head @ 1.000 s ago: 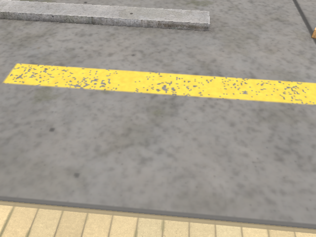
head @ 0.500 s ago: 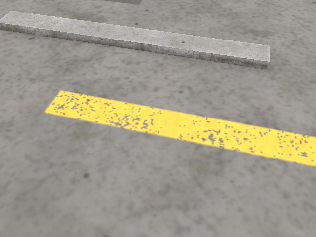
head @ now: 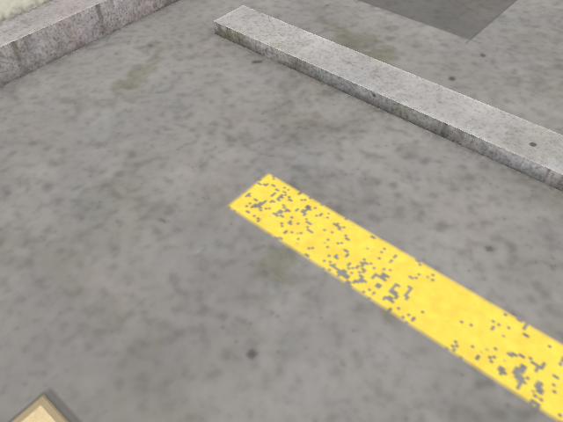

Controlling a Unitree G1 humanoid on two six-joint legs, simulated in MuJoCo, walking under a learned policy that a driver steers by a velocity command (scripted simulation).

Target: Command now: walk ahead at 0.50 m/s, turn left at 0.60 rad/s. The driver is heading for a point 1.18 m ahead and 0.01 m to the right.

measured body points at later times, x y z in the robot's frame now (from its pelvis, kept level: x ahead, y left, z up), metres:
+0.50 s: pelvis +0.20 +0.05 -0.01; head +0.24 +0.07 +0.44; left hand +0.29 +0.34 -0.14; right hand +0.36 -0.18 -0.13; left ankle +0.25 +0.14 -0.75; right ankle +0.26 -0.11 -0.69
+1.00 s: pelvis +0.26 +0.03 -0.01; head +0.27 +0.03 +0.43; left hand +0.29 +0.28 -0.16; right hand +0.40 -0.20 -0.16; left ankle +0.25 +0.14 -0.75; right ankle +0.31 -0.10 -0.75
